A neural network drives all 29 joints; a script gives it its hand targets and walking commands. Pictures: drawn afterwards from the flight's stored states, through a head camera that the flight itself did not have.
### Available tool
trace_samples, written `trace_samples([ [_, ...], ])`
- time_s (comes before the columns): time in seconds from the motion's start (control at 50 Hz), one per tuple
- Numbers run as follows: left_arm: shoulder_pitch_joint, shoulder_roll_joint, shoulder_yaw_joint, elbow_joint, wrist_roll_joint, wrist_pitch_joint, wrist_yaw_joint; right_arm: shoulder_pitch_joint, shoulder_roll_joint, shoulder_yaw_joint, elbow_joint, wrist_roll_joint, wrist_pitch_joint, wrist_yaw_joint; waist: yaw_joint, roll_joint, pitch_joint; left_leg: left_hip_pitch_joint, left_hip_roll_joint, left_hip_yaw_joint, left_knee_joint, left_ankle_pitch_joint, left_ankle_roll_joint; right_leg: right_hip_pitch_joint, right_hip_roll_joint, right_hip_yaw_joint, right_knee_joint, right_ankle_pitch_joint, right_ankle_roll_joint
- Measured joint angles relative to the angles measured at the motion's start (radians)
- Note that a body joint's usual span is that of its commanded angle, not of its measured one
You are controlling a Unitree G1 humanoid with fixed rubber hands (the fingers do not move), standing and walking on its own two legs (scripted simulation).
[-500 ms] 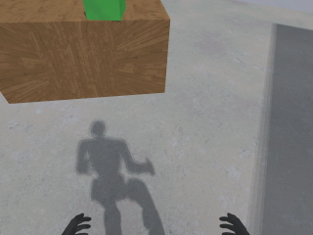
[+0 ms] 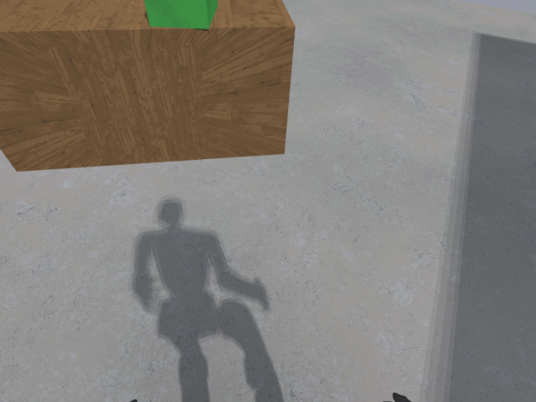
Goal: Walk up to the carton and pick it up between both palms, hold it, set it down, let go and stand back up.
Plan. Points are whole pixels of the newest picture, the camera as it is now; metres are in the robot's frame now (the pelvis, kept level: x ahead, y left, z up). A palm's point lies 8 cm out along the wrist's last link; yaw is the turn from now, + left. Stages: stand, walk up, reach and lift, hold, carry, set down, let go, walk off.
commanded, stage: stand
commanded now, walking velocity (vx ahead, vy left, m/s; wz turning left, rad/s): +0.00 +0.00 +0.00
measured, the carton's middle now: out of the picture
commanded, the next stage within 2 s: none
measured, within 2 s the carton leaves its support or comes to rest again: neither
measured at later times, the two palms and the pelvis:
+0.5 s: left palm out of the picture +0.08 +0.23 -0.11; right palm out of the picture +0.09 -0.23 -0.12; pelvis +0.01 +0.00 +0.01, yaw +0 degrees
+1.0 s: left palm out of the picture +0.02 +0.22 -0.12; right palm out of the picture +0.03 -0.23 -0.12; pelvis +0.00 +0.00 +0.02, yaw +0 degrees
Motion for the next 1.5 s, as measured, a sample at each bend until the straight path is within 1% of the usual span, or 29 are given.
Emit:
trace_samples([
  [0.26, 0.001, -0.005, 0.006, 0.032, -0.002, -0.002, 0.003, 0.001, 0.004, -0.003, 0.034, 0.002, -0.002, -0.004, -0.001, -0.001, 0.001, 0.022, 0.001, -0.002, -0.026, 0.007, -0.001, 0.022, 0.001, -0.002, -0.026, 0.007, -0.001],
  [0.52, 0.009, -0.008, 0.016, 0.097, -0.004, -0.007, 0.009, 0.008, 0.005, -0.011, 0.097, 0.004, -0.005, -0.012, -0.001, -0.001, 0.01, 0.052, 0.001, -0.002, -0.06, 0.021, -0.001, 0.052, 0.001, -0.003, -0.06, 0.02, -0.002],
  [0.76, 0.012, -0.01, 0.028, 0.192, -0.006, -0.011, 0.016, 0.014, 0.006, -0.02, 0.185, 0.006, -0.009, -0.022, -0.001, -0.001, 0.023, 0.091, 0.001, -0.003, -0.111, 0.046, -0.001, 0.092, 0.001, -0.004, -0.11, 0.044, -0.003],
  [1.16, 0.019, -0.049, 0.027, 0.395, -0.01, -0.018, 0.025, 0.026, 0.04, -0.021, 0.376, 0.011, -0.016, -0.032, -0.001, -0.001, 0.045, 0.16, 0.002, -0.002, -0.207, 0.099, -0.002, 0.159, 0.001, -0.003, -0.203, 0.096, -0.001],
  [1.32, 0.023, -0.067, 0.018, 0.444, -0.01, -0.02, 0.027, 0.032, 0.06, -0.015, 0.423, 0.011, -0.017, -0.034, 0.0, -0.002, 0.047, 0.167, 0.001, -0.001, -0.222, 0.111, -0.002, 0.164, 0.0, -0.002, -0.215, 0.107, -0.001],
  [1.5, 0.027, -0.076, 0.01, 0.471, -0.01, -0.02, 0.029, 0.039, 0.071, -0.009, 0.446, 0.011, -0.017, -0.036, 0.0, -0.002, 0.045, 0.163, 0.001, 0.0, -0.226, 0.12, -0.002, 0.159, 0.0, -0.001, -0.218, 0.115, 0.0],
])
